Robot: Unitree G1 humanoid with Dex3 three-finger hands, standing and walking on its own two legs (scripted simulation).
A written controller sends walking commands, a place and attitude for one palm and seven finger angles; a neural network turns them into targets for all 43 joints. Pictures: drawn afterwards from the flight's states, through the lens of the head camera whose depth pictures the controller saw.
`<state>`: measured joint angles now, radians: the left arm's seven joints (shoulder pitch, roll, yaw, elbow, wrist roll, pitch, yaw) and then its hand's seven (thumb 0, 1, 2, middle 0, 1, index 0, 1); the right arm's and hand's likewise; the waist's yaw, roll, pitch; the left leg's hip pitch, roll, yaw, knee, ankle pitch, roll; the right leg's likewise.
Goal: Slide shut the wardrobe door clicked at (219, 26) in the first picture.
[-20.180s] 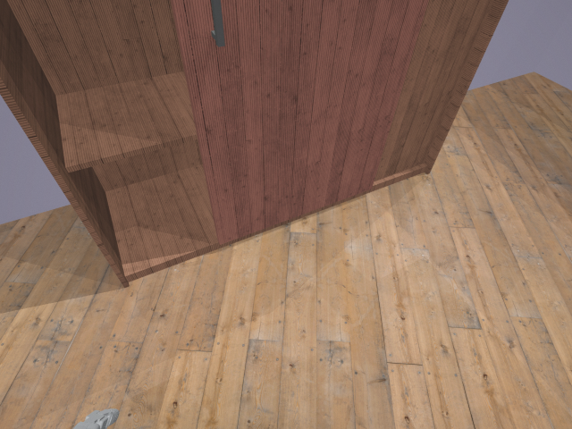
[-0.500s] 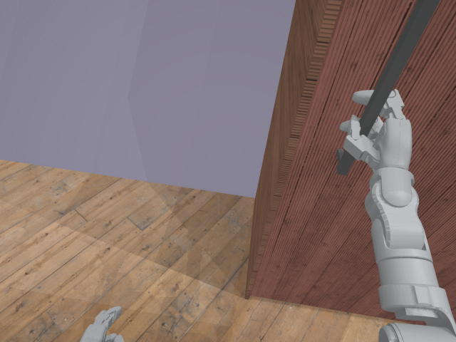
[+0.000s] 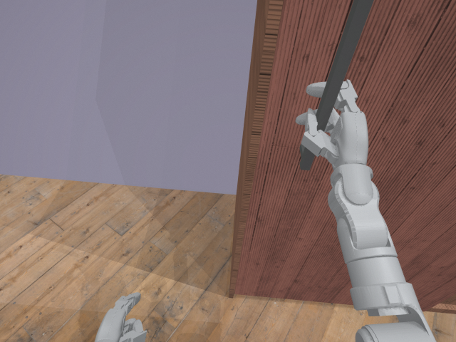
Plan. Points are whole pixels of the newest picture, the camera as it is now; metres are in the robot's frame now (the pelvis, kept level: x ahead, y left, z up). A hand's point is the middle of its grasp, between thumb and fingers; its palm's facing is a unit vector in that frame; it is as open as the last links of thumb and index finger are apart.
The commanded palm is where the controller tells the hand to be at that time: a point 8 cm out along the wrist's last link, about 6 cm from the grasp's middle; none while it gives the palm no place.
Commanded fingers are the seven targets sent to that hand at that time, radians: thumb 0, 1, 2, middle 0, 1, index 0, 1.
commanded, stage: stop walking and hold the door there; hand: right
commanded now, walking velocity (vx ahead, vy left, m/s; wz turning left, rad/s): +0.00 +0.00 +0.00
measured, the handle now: (329, 83) +0.43 -0.12 +0.27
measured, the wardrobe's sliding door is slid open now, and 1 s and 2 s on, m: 0.00 0.00 0.00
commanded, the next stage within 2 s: loosen the grip on the handle in 0.58 s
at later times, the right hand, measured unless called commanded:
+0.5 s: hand (306, 134) +0.38 -0.09 +0.21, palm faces +0.11 +0.99 -0.12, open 6.1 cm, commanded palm +0.36 -0.13 +0.20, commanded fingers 0.00 -0.90 -0.90 0.45 1.40 0.45 1.40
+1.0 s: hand (313, 132) +0.38 -0.10 +0.21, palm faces +0.19 +0.97 -0.13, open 11.6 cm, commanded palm +0.35 -0.13 +0.21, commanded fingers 0.00 0.55 -0.20 0.36 1.28 0.36 1.28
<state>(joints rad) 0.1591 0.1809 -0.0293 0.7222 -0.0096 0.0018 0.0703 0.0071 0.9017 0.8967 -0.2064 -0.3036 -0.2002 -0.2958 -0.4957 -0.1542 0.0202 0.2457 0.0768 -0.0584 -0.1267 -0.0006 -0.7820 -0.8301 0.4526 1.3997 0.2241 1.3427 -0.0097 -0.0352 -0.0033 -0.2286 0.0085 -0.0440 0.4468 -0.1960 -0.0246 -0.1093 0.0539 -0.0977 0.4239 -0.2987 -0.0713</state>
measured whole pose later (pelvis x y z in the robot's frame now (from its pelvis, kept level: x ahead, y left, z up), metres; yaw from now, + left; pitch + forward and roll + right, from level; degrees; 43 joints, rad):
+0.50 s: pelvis +0.00 +0.03 +0.00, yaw +1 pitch +0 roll +0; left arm 0.18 0.22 -0.02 0.68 -0.03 0.02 0.08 0.01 0.90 0.90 -0.20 -0.30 -0.20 -0.30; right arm -0.44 -0.23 -0.07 0.19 0.08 -0.03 -0.12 -0.01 -0.78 -0.84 0.45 1.40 0.22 1.34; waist 0.02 -0.05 -0.01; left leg -0.23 -0.04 -0.03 0.39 -0.16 0.01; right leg -0.12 0.01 -0.09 0.39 -0.27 -0.03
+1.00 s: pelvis -0.04 +0.06 -0.01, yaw -3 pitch +1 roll -1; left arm 0.25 0.23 -0.02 0.69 -0.06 -0.19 0.02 0.01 0.90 0.90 -0.21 -0.30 -0.20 -0.30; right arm -0.72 -0.26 -0.11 0.61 0.04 -0.15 -0.10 0.00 0.08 -0.43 0.46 1.39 0.25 1.31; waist 0.02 0.01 -0.03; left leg -0.38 -0.02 0.03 0.53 -0.18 0.04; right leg -0.29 0.01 -0.04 0.54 -0.27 -0.01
